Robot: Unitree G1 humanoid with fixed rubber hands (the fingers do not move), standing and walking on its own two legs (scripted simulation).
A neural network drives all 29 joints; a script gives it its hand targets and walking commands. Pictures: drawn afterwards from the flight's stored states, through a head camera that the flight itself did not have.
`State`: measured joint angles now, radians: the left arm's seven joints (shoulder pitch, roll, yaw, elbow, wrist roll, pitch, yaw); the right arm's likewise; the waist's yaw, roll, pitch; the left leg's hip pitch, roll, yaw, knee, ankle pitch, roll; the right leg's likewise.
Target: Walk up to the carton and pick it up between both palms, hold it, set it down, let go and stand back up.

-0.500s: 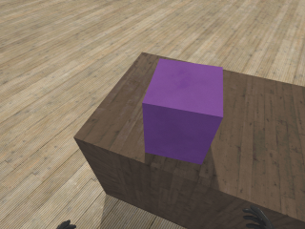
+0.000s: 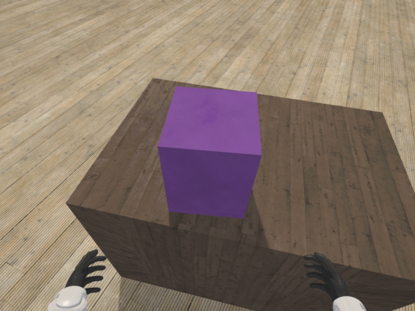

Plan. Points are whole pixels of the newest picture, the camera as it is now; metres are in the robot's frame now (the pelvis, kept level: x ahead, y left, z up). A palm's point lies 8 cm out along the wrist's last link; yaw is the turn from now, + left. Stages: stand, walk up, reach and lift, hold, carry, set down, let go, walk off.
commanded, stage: reach and lift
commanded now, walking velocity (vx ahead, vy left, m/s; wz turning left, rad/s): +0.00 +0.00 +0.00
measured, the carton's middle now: (210, 154) +0.48 +0.03 +0.00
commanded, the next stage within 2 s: none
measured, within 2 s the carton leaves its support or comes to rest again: neither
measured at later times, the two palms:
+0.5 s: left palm (90, 274) +0.19 +0.26 -0.05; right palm (321, 274) +0.21 -0.20 -0.04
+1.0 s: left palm (102, 250) +0.22 +0.24 -0.01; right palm (314, 263) +0.22 -0.18 -0.01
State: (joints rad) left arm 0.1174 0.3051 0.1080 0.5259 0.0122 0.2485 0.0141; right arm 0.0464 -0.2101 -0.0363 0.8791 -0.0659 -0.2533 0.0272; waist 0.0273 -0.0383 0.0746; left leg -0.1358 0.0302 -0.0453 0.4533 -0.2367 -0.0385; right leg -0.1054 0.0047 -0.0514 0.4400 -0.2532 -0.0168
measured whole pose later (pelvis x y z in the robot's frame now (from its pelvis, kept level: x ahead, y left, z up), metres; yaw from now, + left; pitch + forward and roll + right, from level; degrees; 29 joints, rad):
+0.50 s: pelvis +0.02 +0.02 +0.01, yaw -2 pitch -4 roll +0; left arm 0.22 0.21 0.05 0.44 -0.01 0.02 0.00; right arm 0.14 -0.17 -0.02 0.71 0.03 -0.33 0.00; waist 0.07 -0.02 0.03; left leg -0.05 0.02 0.01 0.34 -0.21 -0.01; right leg -0.02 0.00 -0.01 0.30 -0.20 0.01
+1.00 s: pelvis +0.02 +0.01 +0.01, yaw -3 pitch -4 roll +0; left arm 0.18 0.22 0.00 0.43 -0.11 -0.21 -0.02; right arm 0.17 -0.09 0.01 0.56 0.10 -0.38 -0.06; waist 0.06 -0.02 0.03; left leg -0.06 0.03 0.02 0.35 -0.23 -0.02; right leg -0.04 0.00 0.00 0.32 -0.22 0.00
